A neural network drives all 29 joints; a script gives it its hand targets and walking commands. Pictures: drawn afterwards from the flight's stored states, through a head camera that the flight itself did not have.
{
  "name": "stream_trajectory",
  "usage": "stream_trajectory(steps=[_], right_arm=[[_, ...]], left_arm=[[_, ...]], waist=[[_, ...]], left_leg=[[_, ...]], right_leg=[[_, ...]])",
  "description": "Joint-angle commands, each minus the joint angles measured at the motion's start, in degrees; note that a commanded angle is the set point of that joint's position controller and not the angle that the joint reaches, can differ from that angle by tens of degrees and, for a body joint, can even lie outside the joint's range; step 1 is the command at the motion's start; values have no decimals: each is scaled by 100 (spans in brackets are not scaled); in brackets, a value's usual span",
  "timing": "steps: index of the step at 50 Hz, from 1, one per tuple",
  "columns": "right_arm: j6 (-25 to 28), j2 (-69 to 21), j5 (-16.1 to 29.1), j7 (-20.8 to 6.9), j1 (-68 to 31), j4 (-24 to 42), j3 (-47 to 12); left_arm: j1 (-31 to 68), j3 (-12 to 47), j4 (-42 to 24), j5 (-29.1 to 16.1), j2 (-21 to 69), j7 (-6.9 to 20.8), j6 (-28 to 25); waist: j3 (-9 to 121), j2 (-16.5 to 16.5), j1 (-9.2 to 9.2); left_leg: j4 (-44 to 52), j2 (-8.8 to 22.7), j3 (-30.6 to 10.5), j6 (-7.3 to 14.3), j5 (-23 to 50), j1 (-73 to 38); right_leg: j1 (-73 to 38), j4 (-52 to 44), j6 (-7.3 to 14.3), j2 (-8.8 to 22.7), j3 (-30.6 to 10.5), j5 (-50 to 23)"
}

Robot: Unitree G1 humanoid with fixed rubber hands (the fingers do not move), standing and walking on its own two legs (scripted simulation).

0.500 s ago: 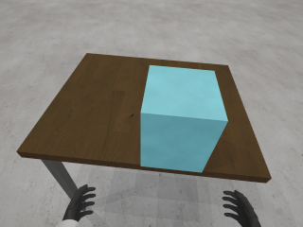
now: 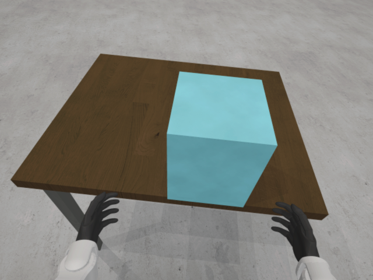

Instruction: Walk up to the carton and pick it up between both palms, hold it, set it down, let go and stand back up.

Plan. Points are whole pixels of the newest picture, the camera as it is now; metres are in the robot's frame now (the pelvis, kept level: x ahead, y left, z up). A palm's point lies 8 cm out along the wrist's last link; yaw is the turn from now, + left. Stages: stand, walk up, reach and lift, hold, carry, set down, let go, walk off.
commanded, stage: reach and lift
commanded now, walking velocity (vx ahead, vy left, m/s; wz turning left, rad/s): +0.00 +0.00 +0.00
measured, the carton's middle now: (212, 141) +0.43 -0.02 +0.05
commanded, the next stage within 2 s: none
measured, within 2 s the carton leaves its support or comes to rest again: neither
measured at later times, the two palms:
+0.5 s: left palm (101, 191) +0.26 +0.20 +0.06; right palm (313, 214) +0.26 -0.22 +0.06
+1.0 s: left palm (111, 143) +0.34 +0.19 +0.12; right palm (316, 161) +0.34 -0.22 +0.13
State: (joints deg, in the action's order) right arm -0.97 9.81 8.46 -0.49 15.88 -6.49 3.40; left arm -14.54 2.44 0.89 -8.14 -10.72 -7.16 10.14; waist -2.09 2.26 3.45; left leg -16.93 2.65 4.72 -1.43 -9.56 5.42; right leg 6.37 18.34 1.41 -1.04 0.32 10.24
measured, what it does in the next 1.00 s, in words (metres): stands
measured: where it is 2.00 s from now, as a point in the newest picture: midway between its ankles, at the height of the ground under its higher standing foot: outside the picture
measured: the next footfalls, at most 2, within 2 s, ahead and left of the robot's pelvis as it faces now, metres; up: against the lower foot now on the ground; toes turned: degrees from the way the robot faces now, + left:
none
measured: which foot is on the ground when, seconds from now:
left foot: down 0.00-1.00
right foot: down 0.00-1.00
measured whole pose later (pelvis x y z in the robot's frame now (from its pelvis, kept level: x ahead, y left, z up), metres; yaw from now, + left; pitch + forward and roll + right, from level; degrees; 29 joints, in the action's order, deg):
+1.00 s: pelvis -0.01 +0.00 +0.00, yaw -2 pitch +1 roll +0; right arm -17.2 20.1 21.4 5.7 -21.6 -11.1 -0.1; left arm 19.0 -8.7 -1.0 -8.9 -11.4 -4.9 35.8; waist -1.9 1.3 -0.4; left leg -16.7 2.6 3.4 -1.7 -9.0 8.2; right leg 10.1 18.4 1.3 -1.9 -1.9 8.9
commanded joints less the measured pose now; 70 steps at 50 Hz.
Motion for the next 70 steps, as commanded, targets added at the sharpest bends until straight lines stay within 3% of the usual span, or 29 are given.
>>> stream_trajectory(steps=[1,2,4,8,10,11,12,16,19,21,24,26,28,31,33,37,38,40,41,42,46,50,52,55,58,62,63,68,70], right_arm=[[401,713,91,107,-675,1187,298],[423,770,123,114,-633,1195,290],[474,855,233,118,-566,1180,221],[694,1092,282,188,-500,1274,272],[713,1095,389,227,-577,1129,107],[746,1112,503,230,-571,1140,130],[705,1135,530,251,-641,1117,38],[530,1185,710,326,-1079,1413,51],[296,1322,754,356,-1645,1639,165],[95,1265,799,354,-2067,1780,239],[-264,1227,832,347,-2481,1632,216],[-487,1230,853,351,-2682,1326,199],[-714,1305,939,390,-2971,1119,154],[-912,1424,1085,469,-3438,892,17],[-1008,1489,1131,533,-3753,658,22],[-1126,1693,1044,622,-4467,755,67],[-1125,1731,1057,637,-4756,846,121],[-1142,1765,1120,645,-5146,1034,151],[-1172,1689,1113,650,-5138,904,64],[-1176,1772,1152,661,-5400,1008,170],[-1409,1835,1335,616,-5752,430,1],[-1606,2045,1486,543,-6152,-226,51],[-1662,2179,1530,524,-6440,-440,60],[-1722,2249,1605,518,-6820,-856,-24],[-1727,2312,1725,493,-7192,-1099,-151],[-1705,2390,1786,485,-7794,-1165,-249],[-1725,2349,1797,484,-7772,-1452,-270],[-1712,2462,1761,462,-8559,-1284,-258],[-1740,2471,1762,420,-8935,-1515,-186]], left_arm=[[545,-223,-1369,21,-299,44,-274],[515,-165,-1401,-9,-271,67,-262],[492,-124,-1513,-56,-148,136,-259],[290,-247,-1611,49,-79,254,-404],[386,-224,-1502,66,-26,313,-399],[456,-214,-1636,82,-46,312,-430],[483,-267,-1633,121,-22,306,-412],[878,-470,-1833,163,-199,302,-173],[1532,-546,-1987,55,-279,207,40],[2115,-518,-2181,-72,-387,119,207],[2602,-580,-1941,-204,-372,99,535],[2840,-587,-1870,-176,-312,115,815],[3038,-714,-1642,-158,-307,177,1134],[3212,-971,-1407,-70,-271,280,1582],[3361,-1209,-1291,64,-303,318,1821],[4042,-1230,-1448,63,-351,363,2078],[4174,-1287,-1365,54,-409,355,2109],[4637,-1253,-1614,-15,-521,322,2127],[4586,-1312,-1442,28,-557,297,2160],[4947,-1233,-1615,-81,-619,284,2140],[5364,-1251,-1317,-127,-632,217,2294],[5921,-1273,-1261,-45,-803,156,2491],[6063,-1288,-1001,-81,-824,164,2607],[6252,-1382,-461,32,-863,186,2756],[6537,-1421,-352,78,-912,170,2832],[6966,-1423,55,-93,-1089,240,2793],[7031,-1425,223,-43,-1073,258,2791],[7791,-1434,646,-252,-1459,236,2562],[8254,-1297,781,-338,-1513,189,2451]], waist=[[962,-299,-69],[830,-398,-56],[853,-284,-178],[807,-28,-139],[748,115,-277],[870,-66,-299],[744,27,-249],[1005,86,-277],[1017,-200,-178],[1115,-287,-232],[1200,-368,-191],[1277,-476,-233],[1201,-368,-258],[1497,-49,-219],[1431,70,-147],[1570,192,-284],[1709,407,-273],[2053,146,-302],[1965,286,-275],[2237,122,-384],[2472,-98,-397],[2666,-499,-455],[2615,-340,-515],[2609,-305,-458],[2599,-255,-393],[2733,139,-408],[2732,86,-394],[3465,257,-363],[3565,82,-377]], left_leg=[[-87,-269,-185,-121,1222,-830],[-103,-278,-202,-159,1417,-837],[-193,-267,-275,-229,1938,-1164],[-334,-278,-396,-317,2778,-1353],[-375,-279,-437,-314,2924,-1517],[-370,-289,-429,-338,2948,-1585],[-353,-269,-446,-317,3014,-1504],[-247,-334,-423,-201,2570,-1299],[-85,-328,-356,-193,1848,-958],[-24,-286,-342,-139,1494,-888],[116,-241,-337,-36,868,-834],[122,-230,-312,-67,963,-816],[148,-199,-312,-28,845,-882],[92,-225,-331,23,1174,-1026],[132,-238,-259,36,1038,-842],[147,-289,-202,71,1055,-763],[116,-282,-214,117,1000,-748],[49,-292,-194,98,997,-650],[50,-298,-159,114,990,-574],[7,-294,-165,104,973,-680],[-94,-270,-204,67,1141,-641],[-151,-210,-241,-9,1206,-774],[-165,-190,-272,-25,1288,-783],[-204,-221,-282,1,1353,-753],[-197,-231,-245,-4,1468,-639],[-183,-249,-289,96,1381,-460],[-211,-276,-299,102,1475,-423],[-259,-280,-267,216,1220,-92],[-237,-275,-273,197,1095,-58]], right_leg=[[194,-397,-6,-21,-144,-661],[282,-385,26,-41,-138,-815],[345,-419,14,-95,-81,-1241],[60,-378,-31,-213,-86,-2110],[166,-448,-42,-213,-68,-2361],[121,-461,-33,-217,-77,-2341],[32,-451,-43,-221,-89,-2407],[-275,-375,-130,-182,-168,-2594],[-118,-382,-83,-124,-240,-1878],[97,-424,-65,-85,-242,-1387],[292,-421,-65,4,-305,-880],[284,-393,-46,10,-325,-1016],[336,-441,-83,-13,-323,-844],[53,-340,-202,-33,-329,-1509],[12,-336,-208,-86,-291,-1394],[-148,-231,-282,-157,-215,-1613],[-174,-214,-328,-150,-198,-1628],[-240,-109,-309,-147,-223,-1758],[-245,-104,-338,-153,-213,-1789],[-208,-53,-346,-161,-201,-1860],[-116,9,-335,-158,-198,-2049],[57,-26,-235,-190,-137,-1707],[74,-66,-229,-187,-143,-1793],[64,-35,-273,-201,-131,-2066],[-107,-18,-296,-220,-127,-2285],[-230,43,-379,-215,-130,-2475],[-242,71,-380,-201,-165,-2607],[-490,205,-460,-152,-198,-2742],[-308,200,-436,-160,-170,-2487]])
